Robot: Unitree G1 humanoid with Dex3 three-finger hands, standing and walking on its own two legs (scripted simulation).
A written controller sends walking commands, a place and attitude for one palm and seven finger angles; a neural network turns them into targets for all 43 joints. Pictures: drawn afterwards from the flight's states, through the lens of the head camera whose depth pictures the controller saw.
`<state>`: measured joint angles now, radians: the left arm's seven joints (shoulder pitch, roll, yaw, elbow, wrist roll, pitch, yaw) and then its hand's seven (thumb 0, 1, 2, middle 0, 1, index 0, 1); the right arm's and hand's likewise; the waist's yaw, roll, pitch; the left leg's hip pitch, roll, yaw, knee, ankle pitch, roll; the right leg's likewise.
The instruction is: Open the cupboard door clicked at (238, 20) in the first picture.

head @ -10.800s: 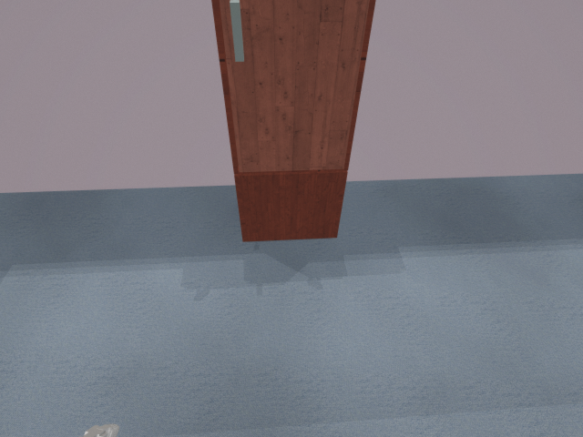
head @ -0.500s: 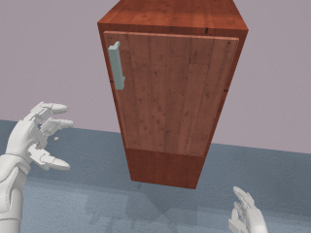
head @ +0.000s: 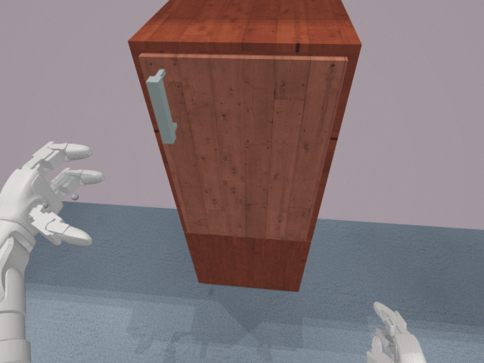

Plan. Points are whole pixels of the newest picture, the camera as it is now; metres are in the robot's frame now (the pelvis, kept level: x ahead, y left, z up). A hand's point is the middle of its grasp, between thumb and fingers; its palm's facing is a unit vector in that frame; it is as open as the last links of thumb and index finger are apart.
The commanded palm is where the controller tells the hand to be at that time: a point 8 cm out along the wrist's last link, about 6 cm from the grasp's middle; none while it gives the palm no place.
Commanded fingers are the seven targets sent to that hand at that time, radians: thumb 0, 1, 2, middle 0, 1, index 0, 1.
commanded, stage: raise the hand with hooked fingers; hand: left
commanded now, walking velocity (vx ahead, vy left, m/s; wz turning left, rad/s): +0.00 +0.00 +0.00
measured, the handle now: (165, 107) +0.55 +0.21 +0.16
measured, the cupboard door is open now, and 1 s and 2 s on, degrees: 0 0 0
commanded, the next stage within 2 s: move the hooked fingers beside the handle in 0.24 s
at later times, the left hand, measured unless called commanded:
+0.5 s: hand (64, 194) +0.29 +0.29 +0.17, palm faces +0.06 -1.00 -0.03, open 14.0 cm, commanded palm +0.28 +0.33 +0.18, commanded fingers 0.00 -0.50 0.30 -0.30 -1.20 -0.30 -1.20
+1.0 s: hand (93, 160) +0.37 +0.28 +0.16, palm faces +0.02 -1.00 -0.01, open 14.0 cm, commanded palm +0.35 +0.33 +0.17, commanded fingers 0.00 -0.50 0.30 -0.30 -1.20 -0.30 -1.20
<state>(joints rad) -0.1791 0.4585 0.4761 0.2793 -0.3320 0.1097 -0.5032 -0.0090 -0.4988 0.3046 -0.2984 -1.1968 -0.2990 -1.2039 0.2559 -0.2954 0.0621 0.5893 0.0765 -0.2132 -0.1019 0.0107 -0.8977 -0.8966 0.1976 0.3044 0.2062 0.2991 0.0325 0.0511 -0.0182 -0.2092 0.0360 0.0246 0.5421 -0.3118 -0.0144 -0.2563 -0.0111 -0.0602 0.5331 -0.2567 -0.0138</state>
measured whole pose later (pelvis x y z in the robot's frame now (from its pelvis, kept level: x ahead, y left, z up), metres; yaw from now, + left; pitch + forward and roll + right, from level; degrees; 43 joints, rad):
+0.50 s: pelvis -0.01 +0.00 +0.00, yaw +1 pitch -2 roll +0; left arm -0.27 0.47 0.45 0.36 -0.30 0.09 -0.47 -0.01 -0.50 0.30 -0.30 -1.20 -0.30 -1.20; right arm 0.25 -0.27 0.09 0.61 0.08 -0.22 -0.13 0.01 -0.90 -0.90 0.20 0.30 0.21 0.30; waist 0.04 0.04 -0.01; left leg -0.20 0.03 0.01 0.54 -0.29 -0.01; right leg -0.23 -0.02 -0.08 0.51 -0.24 -0.01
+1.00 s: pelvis +0.00 +0.01 +0.00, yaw +0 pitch +2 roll +0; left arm -0.50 0.53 0.45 0.66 -0.25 0.02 -0.48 -0.01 -0.50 0.30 -0.30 -1.20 -0.30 -1.20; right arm 0.32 -0.30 0.06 0.61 0.07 -0.18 -0.12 0.01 -0.90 -0.90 0.20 0.30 0.21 0.30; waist -0.02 0.03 -0.02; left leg -0.28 0.02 0.03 0.56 -0.31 0.00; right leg -0.33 -0.02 -0.05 0.54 -0.25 0.00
